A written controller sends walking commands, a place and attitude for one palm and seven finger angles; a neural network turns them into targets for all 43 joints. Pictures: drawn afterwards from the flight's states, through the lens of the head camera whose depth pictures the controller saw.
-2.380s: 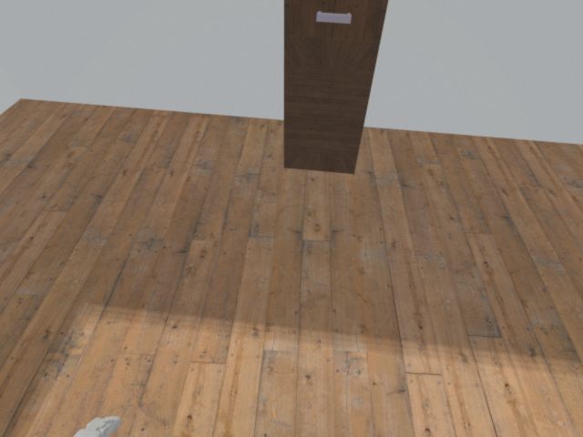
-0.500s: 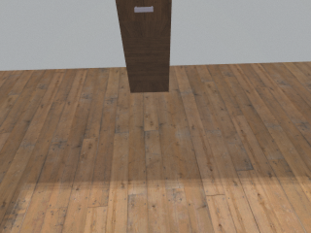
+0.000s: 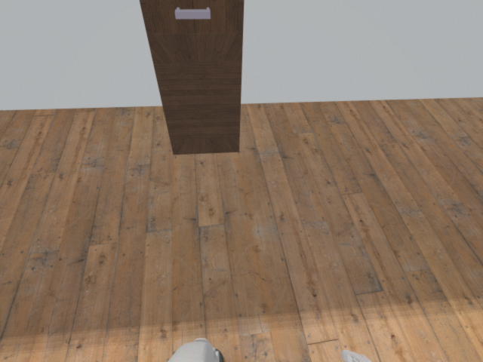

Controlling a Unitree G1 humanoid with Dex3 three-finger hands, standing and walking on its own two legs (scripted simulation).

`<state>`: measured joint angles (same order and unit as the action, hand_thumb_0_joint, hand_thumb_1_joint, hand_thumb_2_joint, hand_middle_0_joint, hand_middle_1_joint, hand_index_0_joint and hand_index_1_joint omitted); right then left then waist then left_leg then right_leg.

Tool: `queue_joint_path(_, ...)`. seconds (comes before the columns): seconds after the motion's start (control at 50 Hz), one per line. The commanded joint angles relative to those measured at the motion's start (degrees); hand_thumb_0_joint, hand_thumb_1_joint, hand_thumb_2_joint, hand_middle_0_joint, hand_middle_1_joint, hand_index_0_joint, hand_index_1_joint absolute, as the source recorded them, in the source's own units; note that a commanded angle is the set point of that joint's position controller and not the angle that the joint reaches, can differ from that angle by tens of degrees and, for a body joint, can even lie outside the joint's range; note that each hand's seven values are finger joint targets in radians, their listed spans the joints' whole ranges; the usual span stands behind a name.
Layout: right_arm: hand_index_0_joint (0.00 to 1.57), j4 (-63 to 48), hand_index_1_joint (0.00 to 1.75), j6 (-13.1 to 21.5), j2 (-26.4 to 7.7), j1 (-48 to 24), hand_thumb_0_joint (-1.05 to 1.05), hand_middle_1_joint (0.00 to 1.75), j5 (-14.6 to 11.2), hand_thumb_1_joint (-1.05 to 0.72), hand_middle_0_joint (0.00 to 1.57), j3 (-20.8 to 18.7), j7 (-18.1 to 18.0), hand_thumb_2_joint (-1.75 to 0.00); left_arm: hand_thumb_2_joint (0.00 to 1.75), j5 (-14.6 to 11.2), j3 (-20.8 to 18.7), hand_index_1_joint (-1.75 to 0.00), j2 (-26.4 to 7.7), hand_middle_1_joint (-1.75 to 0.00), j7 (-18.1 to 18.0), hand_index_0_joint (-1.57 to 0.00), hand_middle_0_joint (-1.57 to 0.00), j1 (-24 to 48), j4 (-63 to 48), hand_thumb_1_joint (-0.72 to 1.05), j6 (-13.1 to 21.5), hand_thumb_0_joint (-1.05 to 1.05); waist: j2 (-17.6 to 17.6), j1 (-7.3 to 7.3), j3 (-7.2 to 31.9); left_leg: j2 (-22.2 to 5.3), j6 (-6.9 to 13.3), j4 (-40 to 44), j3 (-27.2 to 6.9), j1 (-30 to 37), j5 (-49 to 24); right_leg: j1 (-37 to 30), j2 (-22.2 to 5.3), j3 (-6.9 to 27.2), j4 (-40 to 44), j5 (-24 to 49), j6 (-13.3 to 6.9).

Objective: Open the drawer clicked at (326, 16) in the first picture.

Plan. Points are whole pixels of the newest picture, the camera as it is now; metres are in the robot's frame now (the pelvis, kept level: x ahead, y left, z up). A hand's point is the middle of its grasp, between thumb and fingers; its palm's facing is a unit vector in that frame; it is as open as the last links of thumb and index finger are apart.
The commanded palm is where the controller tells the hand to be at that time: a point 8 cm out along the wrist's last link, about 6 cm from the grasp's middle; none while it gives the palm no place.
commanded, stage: walk to a spot facing it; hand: left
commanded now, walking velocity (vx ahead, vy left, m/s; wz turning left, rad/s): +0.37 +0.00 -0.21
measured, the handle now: (193, 11) +1.21 +0.33 +0.02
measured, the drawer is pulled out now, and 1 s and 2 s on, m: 0.00 0.00 0.00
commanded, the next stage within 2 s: turn to face it in 0.68 s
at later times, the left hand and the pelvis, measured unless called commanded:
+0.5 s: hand (191, 252) +0.35 +0.16 -0.15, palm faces -0.21 -0.97 -0.16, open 7.4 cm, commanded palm none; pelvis +0.22 +0.01 +0.01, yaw -11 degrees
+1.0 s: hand (218, 214) +0.46 +0.12 -0.16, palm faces -0.13 -0.97 -0.18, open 7.3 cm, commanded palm none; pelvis +0.41 -0.05 +0.02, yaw -10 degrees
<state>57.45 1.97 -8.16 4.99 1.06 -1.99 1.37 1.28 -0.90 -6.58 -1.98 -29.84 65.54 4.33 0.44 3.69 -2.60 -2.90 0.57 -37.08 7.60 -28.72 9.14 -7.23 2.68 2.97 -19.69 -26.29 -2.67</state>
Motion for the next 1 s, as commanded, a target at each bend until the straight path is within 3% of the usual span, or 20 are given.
queue_joint_path(0.0,0.20,3.4,0.30,2.2,-16.9,27.2,0.00,0.30,1.2,-0.90,0.20,-4.3,-2.1,-0.90,0.90,-1.4,-2.2,-0.30,-5.5,-0.30,0.7,-0.20,-0.20,-5.6,-2.9,0.90,0.7,0.00,-13.2,-11.62,17.8,-21.3,11.4,9.5,-29.6,47.7,-7.3,34.0,0.2,-3.8,-49.1,7.3,0.2)
queue_joint_path(0.02,0.20,3.4,0.30,1.8,-16.5,26.4,0.00,0.30,0.2,-0.90,0.20,-4.0,-2.2,-0.90,0.90,-1.1,-2.0,-0.30,-5.8,-0.30,0.6,-0.20,-0.20,-2.3,-4.5,0.90,0.9,0.00,-12.3,-10.12,15.8,-25.9,13.8,19.3,-38.7,42.4,-3.6,38.2,0.1,-0.3,-59.4,-4.4,-0.7)
queue_joint_path(0.06,0.20,1.7,0.30,2.3,-9.2,16.3,0.00,0.30,-0.3,-0.90,0.20,-2.5,-2.4,-0.90,0.90,-0.3,-2.2,-0.30,-5.4,-0.30,1.1,-0.20,-0.20,4.7,-5.2,0.90,-0.1,0.00,-5.2,-6.98,0.4,-21.8,10.0,24.7,-27.7,23.8,6.1,41.7,-6.6,0.1,-60.6,5.5,-0.1)
queue_joint_path(0.1,0.20,1.9,0.30,3.2,-4.3,13.9,0.00,0.30,0.0,-0.90,0.20,-1.0,-2.4,-0.90,0.90,0.5,-2.5,-0.30,-4.2,-0.30,2.1,-0.20,-0.20,4.9,-4.8,0.90,-1.7,0.00,-3.0,-3.63,-4.1,-17.6,7.2,25.8,-17.1,13.5,4.4,37.8,-8.7,-0.2,-57.2,9.0,0.6)
queue_joint_path(0.14,0.20,2.3,0.30,3.9,-3.6,14.5,0.00,0.30,0.0,-0.90,0.20,-0.7,-2.6,-0.90,0.90,0.8,-2.6,-0.30,-2.1,-0.30,2.3,-0.20,-0.20,3.2,-4.8,0.90,-3.2,0.00,-4.3,-1.87,-2.7,-14.8,6.2,26.2,-9.9,11.7,0.0,36.8,-8.7,-1.1,-54.1,11.4,1.3)
queue_joint_path(0.22,0.20,2.5,0.30,4.5,-4.4,16.2,0.00,0.30,-0.3,-0.90,0.20,-0.9,-2.7,-0.90,0.90,1.0,-3.1,-0.30,-2.7,-0.30,2.9,-0.20,-0.20,7.2,-6.9,0.90,-4.5,0.00,-4.6,-1.31,-4.1,-13.8,5.8,29.0,-5.0,13.7,-3.0,43.3,-10.2,-1.4,-49.9,18.5,2.9)
queue_joint_path(0.32,0.20,4.2,0.30,4.4,-5.7,21.1,0.00,0.30,-0.3,-0.90,0.20,-1.0,-3.0,-0.90,0.90,0.7,-3.1,-0.30,-4.0,-0.30,3.6,-0.20,-0.20,17.8,-10.6,0.90,-4.6,0.00,-4.2,-3.56,-6.1,-13.0,4.7,28.0,-0.9,22.9,-12.7,48.8,-10.2,-5.2,-37.2,22.7,3.4)
queue_joint_path(0.4,0.20,6.2,0.30,3.9,-6.3,26.9,0.00,0.30,0.2,-0.90,0.20,-1.0,-3.1,-0.90,0.90,0.5,-2.5,-0.30,-3.7,-0.30,4.0,-0.20,-0.20,26.5,-13.1,0.90,-4.0,0.00,-5.1,-7.10,-6.7,-13.7,5.5,25.8,1.3,29.2,-21.1,46.4,-8.4,-9.4,-25.2,20.2,2.2)
queue_joint_path(0.46,0.20,6.8,0.30,3.3,-7.1,27.7,0.00,0.30,0.5,-0.90,0.20,-1.2,-3.2,-0.90,0.90,0.4,-2.4,-0.30,-3.8,-0.30,4.0,-0.20,-0.20,28.3,-14.0,0.90,-3.6,0.00,-6.5,-7.12,-6.3,-15.0,6.0,22.7,3.9,32.9,-29.4,43.5,-6.4,-11.5,-19.7,16.5,0.4)
queue_joint_path(0.5,0.20,6.9,0.30,3.1,-8.1,27.2,0.00,0.30,0.5,-0.90,0.20,-1.4,-3.2,-0.90,0.90,0.5,-2.8,-0.30,-5.0,-0.30,3.7,-0.20,-0.20,24.4,-13.1,0.90,-3.1,0.00,-7.0,-5.04,-2.9,-16.0,5.6,14.8,5.3,34.6,-44.0,36.7,-3.8,-13.0,-17.3,11.9,-1.5)
queue_joint_path(0.54,0.20,6.0,0.30,2.9,-9.5,24.7,0.00,0.30,0.1,-0.90,0.20,-1.5,-3.1,-0.90,0.90,0.9,-3.5,-0.30,-7.2,-0.30,3.4,-0.20,-0.20,13.0,-9.7,0.90,-2.1,0.00,-6.4,0.39,4.3,-14.0,3.3,-1.0,7.7,31.4,-48.7,20.0,-0.8,-14.4,-11.7,14.4,-3.1)
queue_joint_path(0.56,0.20,5.1,0.30,2.8,-8.9,23.8,0.00,0.30,-0.6,-0.90,0.20,-1.3,-2.5,-0.90,0.90,1.1,-4.7,-0.30,-11.1,-0.30,3.1,-0.20,-0.20,5.0,-7.1,0.90,-1.3,0.00,-2.4,4.04,9.9,-12.1,1.2,-15.5,8.7,18.7,-35.4,3.5,-7.0,-7.7,-10.1,19.8,-5.8)
queue_joint_path(0.58,0.20,3.2,0.30,3.3,-5.0,25.6,0.00,0.30,-1.4,-0.90,0.20,-0.8,-2.4,-0.90,0.90,0.6,-6.3,-0.30,-17.6,-0.30,2.3,-0.20,-0.20,-0.8,-6.0,0.90,-0.8,0.00,11.2,4.45,18.4,-2.2,-2.2,-35.5,8.0,-0.4,13.0,-13.3,-25.0,20.3,-7.1,31.9,-13.8)
queue_joint_path(0.6,0.20,1.4,0.30,3.1,-6.1,20.5,0.00,0.30,-1.5,-0.90,0.20,-1.0,-2.7,-0.90,0.90,-0.9,-6.4,-0.30,-18.8,-0.30,1.5,-0.20,-0.20,-0.6,-6.0,0.90,-1.3,0.00,7.4,4.02,17.6,-0.4,-1.4,-45.6,-0.8,-6.0,23.8,-11.6,-28.8,27.3,-1.7,39.7,-17.5)
queue_joint_path(0.62,0.20,1.6,0.30,3.0,-5.5,18.7,0.00,0.30,-1.3,-0.90,0.20,-1.3,-2.7,-0.90,0.90,-0.9,-6.1,-0.30,-17.4,-0.30,1.2,-0.20,-0.20,4.3,-6.7,0.90,-1.6,0.00,4.2,2.41,12.9,-4.0,-0.7,-45.9,-4.8,-6.6,18.3,-4.8,-26.9,20.1,-0.4,32.5,-16.2)
queue_joint_path(0.68,0.20,2.4,0.30,0.8,-2.7,17.3,0.00,0.30,0.2,-0.90,0.20,-1.0,-2.3,-0.90,0.90,-0.7,-3.4,-0.30,-10.0,-0.30,0.9,-0.20,-0.20,12.5,-7.9,0.90,-0.7,0.00,-0.4,-3.18,-0.1,-7.6,-1.4,-37.6,-6.2,-1.4,10.6,20.1,-20.9,8.2,5.0,28.6,-9.3)
queue_joint_path(0.74,0.20,3.8,0.30,-1.0,-0.7,22.2,0.00,0.30,0.6,-0.90,0.20,-1.1,-2.0,-0.90,0.90,0.2,-3.0,-0.30,-8.0,-0.30,0.7,-0.20,-0.20,14.6,-7.9,0.90,-0.1,0.00,2.8,-6.97,0.0,-7.3,-2.6,-29.0,-4.6,2.8,8.4,27.0,-17.3,0.6,6.9,25.7,-7.6)
queue_joint_path(0.84,0.20,2.0,0.30,-1.3,-0.7,16.0,0.00,0.30,0.0,-0.90,0.20,-0.5,-1.3,-0.90,0.90,-0.2,-2.3,-0.30,-8.5,-0.30,1.0,-0.20,-0.20,13.2,-6.6,0.90,0.1,0.00,5.9,-5.70,0.8,-5.5,-3.3,-14.6,-3.5,2.2,3.2,21.6,-15.7,-4.9,5.8,34.3,-6.2)
queue_joint_path(0.92,0.20,-0.3,0.30,-0.8,-2.1,8.7,0.00,0.30,-0.2,-0.90,0.20,-0.3,-1.0,-0.90,0.90,0.0,-2.3,-0.30,-9.4,-0.30,0.6,-0.20,-0.20,10.8,-5.7,0.90,-0.7,0.00,6.7,-3.01,0.2,-3.7,-2.8,-5.7,-1.9,2.1,3.8,14.4,-17.8,-7.0,1.8,41.7,-4.6)
queue_joint_path(0.98,0.20,-1.5,0.30,-1.3,-3.6,6.2,0.00,0.30,-0.2,-0.90,0.20,-0.4,-1.0,-0.90,0.90,0.0,-2.8,-0.30,-10.7,-0.30,0.2,-0.20,-0.20,10.2,-5.9,0.90,-1.8,0.00,6.1,-2.72,-0.8,-2.6,-2.0,-1.5,-1.0,5.2,4.7,13.4,-19.4,-8.2,-2.4,43.9,-3.4)
